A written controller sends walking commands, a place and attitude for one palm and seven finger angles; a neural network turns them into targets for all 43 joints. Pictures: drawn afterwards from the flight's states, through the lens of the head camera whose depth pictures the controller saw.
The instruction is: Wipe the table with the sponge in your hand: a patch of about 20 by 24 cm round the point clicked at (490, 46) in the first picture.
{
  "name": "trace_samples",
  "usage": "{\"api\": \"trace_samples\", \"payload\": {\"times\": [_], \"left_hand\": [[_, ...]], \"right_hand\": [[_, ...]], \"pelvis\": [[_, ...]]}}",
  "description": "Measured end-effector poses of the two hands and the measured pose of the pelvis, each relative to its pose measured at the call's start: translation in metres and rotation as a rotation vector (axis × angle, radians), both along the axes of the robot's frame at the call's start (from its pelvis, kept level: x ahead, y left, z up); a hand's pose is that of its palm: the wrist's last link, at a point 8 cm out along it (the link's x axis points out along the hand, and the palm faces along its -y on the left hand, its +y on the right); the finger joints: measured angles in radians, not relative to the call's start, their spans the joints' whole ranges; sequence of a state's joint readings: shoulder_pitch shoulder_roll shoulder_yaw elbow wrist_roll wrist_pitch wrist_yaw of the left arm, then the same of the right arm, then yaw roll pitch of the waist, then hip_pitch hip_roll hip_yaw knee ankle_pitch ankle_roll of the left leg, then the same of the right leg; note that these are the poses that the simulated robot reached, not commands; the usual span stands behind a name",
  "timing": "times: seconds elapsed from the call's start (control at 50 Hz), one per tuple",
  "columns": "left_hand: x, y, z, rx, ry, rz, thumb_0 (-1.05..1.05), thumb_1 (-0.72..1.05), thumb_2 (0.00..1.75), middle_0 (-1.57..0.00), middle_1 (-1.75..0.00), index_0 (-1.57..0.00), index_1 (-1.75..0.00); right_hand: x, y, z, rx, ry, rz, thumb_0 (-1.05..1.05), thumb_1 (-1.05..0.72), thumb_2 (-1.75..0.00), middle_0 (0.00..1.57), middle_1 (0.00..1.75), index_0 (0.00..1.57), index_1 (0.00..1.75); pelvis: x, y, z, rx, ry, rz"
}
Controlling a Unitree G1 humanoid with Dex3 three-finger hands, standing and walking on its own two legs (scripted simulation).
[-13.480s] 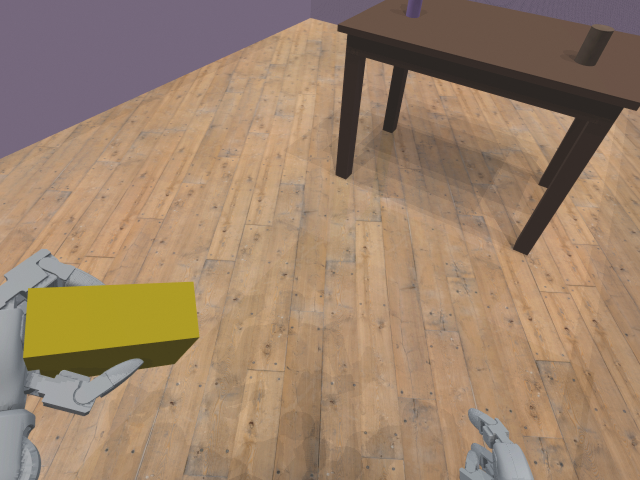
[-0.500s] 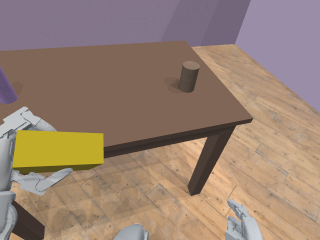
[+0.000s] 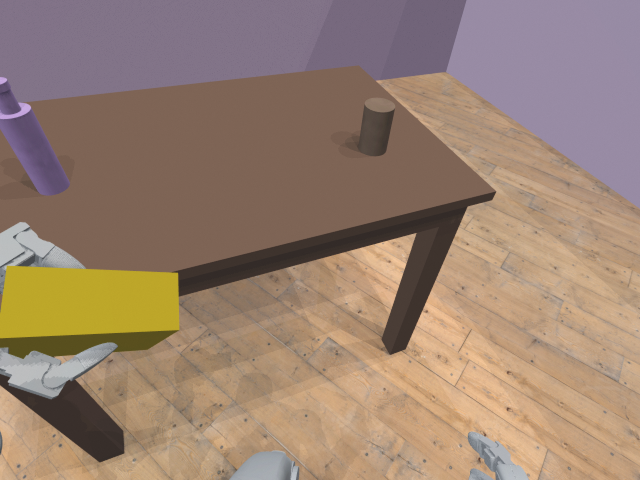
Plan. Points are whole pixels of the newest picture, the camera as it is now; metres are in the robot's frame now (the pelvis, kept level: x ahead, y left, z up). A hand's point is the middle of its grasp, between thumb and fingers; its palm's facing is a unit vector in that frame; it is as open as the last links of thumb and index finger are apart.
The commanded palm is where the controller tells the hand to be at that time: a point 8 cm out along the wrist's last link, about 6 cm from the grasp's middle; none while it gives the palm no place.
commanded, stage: come to a stop and stand still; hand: left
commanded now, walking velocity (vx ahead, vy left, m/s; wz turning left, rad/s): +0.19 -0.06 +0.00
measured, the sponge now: (116, 315) +0.22 +0.23 +0.15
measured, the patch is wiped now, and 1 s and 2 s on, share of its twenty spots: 0.00 0.00 0.00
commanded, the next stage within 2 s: look again from close up in 1.40 s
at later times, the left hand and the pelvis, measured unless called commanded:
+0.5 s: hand (26, 358) +0.16 +0.27 +0.17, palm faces +0.51 -0.74 -0.45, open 9.7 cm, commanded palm +0.12 +0.28 +0.18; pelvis -0.02 +0.00 -0.01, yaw +3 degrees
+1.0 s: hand (48, 339) +0.19 +0.28 +0.15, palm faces +0.45 -0.80 -0.40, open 9.7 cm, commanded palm +0.15 +0.30 +0.18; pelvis +0.00 +0.01 +0.00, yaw +3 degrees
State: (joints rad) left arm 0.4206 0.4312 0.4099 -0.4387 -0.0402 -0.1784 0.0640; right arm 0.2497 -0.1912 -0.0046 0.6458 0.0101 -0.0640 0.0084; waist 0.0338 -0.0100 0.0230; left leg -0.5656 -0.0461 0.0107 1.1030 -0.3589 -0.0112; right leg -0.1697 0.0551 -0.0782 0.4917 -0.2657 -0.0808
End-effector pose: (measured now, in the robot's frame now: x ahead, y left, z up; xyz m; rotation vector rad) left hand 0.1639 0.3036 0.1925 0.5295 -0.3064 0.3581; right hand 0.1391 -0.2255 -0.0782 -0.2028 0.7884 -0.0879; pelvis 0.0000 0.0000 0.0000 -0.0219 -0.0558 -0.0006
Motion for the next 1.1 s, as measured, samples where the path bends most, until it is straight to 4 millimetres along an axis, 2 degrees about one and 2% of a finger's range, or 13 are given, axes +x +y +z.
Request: {"api": "trace_samples", "payload": {"times": [0.06, 0.16, 0.22, 0.28, 0.38, 0.48, 0.58, 0.64, 0.7, 0.82, 0.88, 1.02, 1.1], "left_hand": [[-0.005, 0.01, -0.025, -0.127, 0.015, 0.066, -0.01, -0.47, 1.01, -0.77, -1.35, -0.78, -1.35], [-0.003, -0.006, -0.042, -0.224, -0.032, -0.011, -0.01, -0.47, 1.01, -0.77, -1.35, -0.78, -1.35], [-0.002, -0.014, -0.027, -0.131, -0.061, -0.084, -0.01, -0.47, 1.01, -0.77, -1.35, -0.78, -1.35], [-0.009, -0.014, 0.003, 0.014, -0.087, -0.104, -0.01, -0.47, 1.01, -0.77, -1.35, -0.78, -1.35], [-0.032, -0.01, 0.035, 0.175, -0.078, -0.006, -0.01, -0.47, 1.01, -0.77, -1.35, -0.79, -1.35], [-0.045, -0.002, 0.004, 0.043, 0.016, 0.134, -0.01, -0.47, 1.01, -0.77, -1.35, -0.79, -1.35], [-0.034, -0.013, -0.036, -0.149, 0.112, 0.162, -0.01, -0.47, 1.01, -0.77, -1.35, -0.79, -1.35], [-0.021, -0.025, -0.032, -0.157, 0.072, 0.089, -0.01, -0.47, 1.01, -0.77, -1.35, -0.79, -1.35], [-0.012, -0.03, -0.011, -0.084, -0.029, 0.007, -0.01, -0.47, 1.01, -0.77, -1.35, -0.79, -1.35], [-0.009, -0.018, 0.022, 0.067, -0.072, 0.008, -0.01, -0.47, 1.01, -0.77, -1.35, -0.79, -1.35], [-0.012, -0.007, 0.014, 0.044, -0.009, 0.051, -0.01, -0.47, 1.01, -0.77, -1.35, -0.79, -1.34], [-0.014, 0.008, -0.03, -0.123, 0.127, 0.125, -0.01, -0.47, 1.01, -0.78, -1.35, -0.79, -1.34], [-0.005, 0.009, -0.026, -0.139, 0.085, 0.107, -0.01, -0.47, 1.01, -0.78, -1.35, -0.79, -1.34]], "right_hand": [[-0.009, -0.003, 0.01, -0.04, -0.004, -0.008, 0.01, -0.9, -0.9, 0.2, 0.3, 0.2, 0.3], [-0.007, -0.003, 0.018, -0.123, -0.123, -0.004, 0.01, -0.9, -0.9, 0.2, 0.3, 0.2, 0.3], [-0.008, 0.006, 0.018, -0.083, -0.157, -0.026, 0.01, -0.9, -0.9, 0.2, 0.3, 0.2, 0.3], [-0.013, 0.018, 0.016, -0.016, -0.159, -0.014, 0.01, -0.91, -0.9, 0.2, 0.3, 0.2, 0.3], [-0.018, 0.027, -0.007, 0.083, -0.104, 0.027, 0.01, -0.9, -0.9, 0.2, 0.3, 0.2, 0.3], [-0.016, 0.017, -0.031, 0.079, 0.004, 0.072, 0.01, -0.9, -0.9, 0.2, 0.3, 0.21, 0.3], [-0.01, 0.004, -0.016, 0.012, 0.014, 0.094, 0.01, -0.9, -0.9, 0.2, 0.3, 0.2, 0.3], [0.002, -0.003, -0.002, -0.041, -0.039, 0.1, 0.01, -0.9, -0.9, 0.2, 0.3, 0.2, 0.3], [0.016, -0.008, 0.008, -0.069, -0.099, 0.077, 0.01, -0.9, -0.9, 0.2, 0.3, 0.2, 0.3], [0.035, -0.001, 0.019, -0.01, -0.177, 0.044, 0.01, -0.91, -0.9, 0.2, 0.3, 0.2, 0.3], [0.037, 0.006, 0.014, 0.017, -0.169, 0.038, 0.01, -0.91, -0.9, 0.2, 0.3, 0.2, 0.3], [0.028, 0.028, 0.001, 0.004, -0.06, 0.062, 0.01, -0.91, -0.9, 0.2, 0.3, 0.2, 0.3], [0.027, 0.04, 0.002, -0.003, -0.036, 0.086, 0.01, -0.9, -0.9, 0.2, 0.3, 0.2, 0.3]], "pelvis": [[-0.006, 0.002, 0.003, 0.029, 0.01, -0.015], [-0.015, 0.018, -0.012, 0.022, 0.002, 0.01], [-0.026, 0.017, -0.013, 0.057, -0.029, 0.001], [-0.031, 0.011, -0.008, 0.05, -0.025, 0.012], [-0.026, 0.002, -0.008, 0.031, -0.002, 0.032], [-0.025, -0.004, -0.009, 0.039, -0.009, 0.046], [-0.02, -0.007, 0.002, 0.065, 0.002, 0.057], [-0.018, -0.007, 0.001, 0.058, 0.004, 0.061], [-0.017, -0.005, -0.004, 0.045, -0.003, 0.057], [-0.011, -0.002, 0.0, 0.026, 0.005, 0.049], [-0.007, 0.003, 0.0, 0.016, 0.018, 0.049], [-0.001, 0.016, 0.003, 0.024, 0.019, 0.047], [0.0, 0.02, 0.005, 0.025, 0.015, 0.051]]}}
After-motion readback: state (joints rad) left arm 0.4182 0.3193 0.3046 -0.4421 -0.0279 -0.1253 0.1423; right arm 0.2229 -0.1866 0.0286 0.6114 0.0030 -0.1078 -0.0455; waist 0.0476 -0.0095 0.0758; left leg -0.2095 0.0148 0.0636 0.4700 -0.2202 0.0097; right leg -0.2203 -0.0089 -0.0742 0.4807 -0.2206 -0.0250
